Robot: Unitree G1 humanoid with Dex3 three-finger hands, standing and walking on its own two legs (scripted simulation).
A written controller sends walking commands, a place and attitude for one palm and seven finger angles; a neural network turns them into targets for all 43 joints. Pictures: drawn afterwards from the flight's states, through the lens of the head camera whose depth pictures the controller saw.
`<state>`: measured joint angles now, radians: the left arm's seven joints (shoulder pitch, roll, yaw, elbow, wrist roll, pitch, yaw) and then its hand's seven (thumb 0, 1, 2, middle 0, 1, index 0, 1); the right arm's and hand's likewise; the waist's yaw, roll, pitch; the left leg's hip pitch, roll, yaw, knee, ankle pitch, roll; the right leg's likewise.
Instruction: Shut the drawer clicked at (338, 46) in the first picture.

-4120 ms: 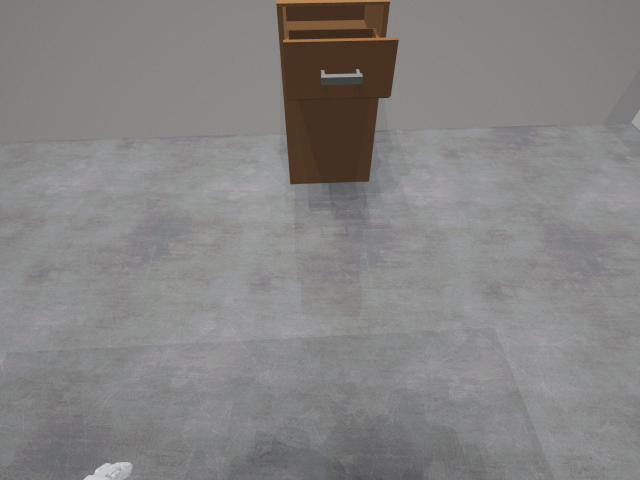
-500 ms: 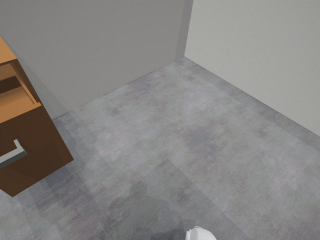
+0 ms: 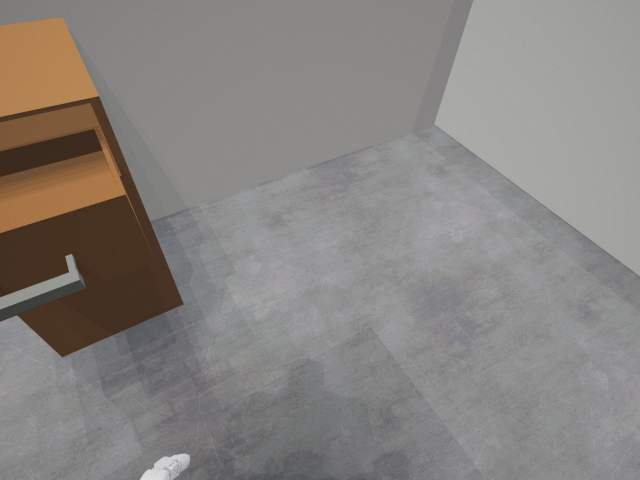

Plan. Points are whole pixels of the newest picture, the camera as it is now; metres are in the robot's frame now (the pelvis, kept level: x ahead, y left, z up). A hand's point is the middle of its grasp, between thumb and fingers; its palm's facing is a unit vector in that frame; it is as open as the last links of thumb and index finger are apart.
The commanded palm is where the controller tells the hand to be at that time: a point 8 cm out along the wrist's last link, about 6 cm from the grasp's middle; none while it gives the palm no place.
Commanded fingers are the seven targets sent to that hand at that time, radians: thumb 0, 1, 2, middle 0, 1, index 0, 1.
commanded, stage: turn to face it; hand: left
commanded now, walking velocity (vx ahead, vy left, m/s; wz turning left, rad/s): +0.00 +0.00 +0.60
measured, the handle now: (35, 284) +0.40 +0.46 -0.06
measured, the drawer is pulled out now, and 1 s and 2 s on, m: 0.30 0.30 0.30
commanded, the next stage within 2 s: take the last steps up to it in 0.78 s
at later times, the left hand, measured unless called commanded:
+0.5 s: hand out of the picture +0.01 +0.20 -0.14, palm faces +0.31 -0.89 -0.33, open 7.3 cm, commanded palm none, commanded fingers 0.00 0.90 0.90 -0.20 -0.30 -0.20 -0.30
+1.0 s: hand out of the picture -0.13 +0.19 -0.17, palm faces +0.52 -0.82 -0.23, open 7.3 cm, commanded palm none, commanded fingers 0.00 0.90 0.90 -0.20 -0.30 -0.20 -0.30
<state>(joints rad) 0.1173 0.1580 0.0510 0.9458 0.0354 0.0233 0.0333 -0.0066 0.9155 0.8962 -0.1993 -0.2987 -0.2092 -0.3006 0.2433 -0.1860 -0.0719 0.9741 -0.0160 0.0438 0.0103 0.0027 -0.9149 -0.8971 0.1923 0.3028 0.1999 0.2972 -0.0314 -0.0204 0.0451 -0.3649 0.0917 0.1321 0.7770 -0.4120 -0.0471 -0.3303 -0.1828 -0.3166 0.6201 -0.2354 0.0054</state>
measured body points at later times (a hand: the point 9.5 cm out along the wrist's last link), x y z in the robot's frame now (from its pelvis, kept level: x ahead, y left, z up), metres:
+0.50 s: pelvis -0.01 -0.03 +0.01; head +0.03 -0.05 +0.45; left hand -0.01 +0.25 -0.11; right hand +0.14 -0.26 -0.15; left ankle +0.01 +0.10 -0.70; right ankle +0.02 -0.14 -0.72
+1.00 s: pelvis -0.04 +0.00 +0.01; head -0.02 +0.04 +0.46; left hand -0.16 +0.23 -0.15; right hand +0.18 -0.16 -0.11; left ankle -0.10 +0.07 -0.72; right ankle +0.00 -0.14 -0.66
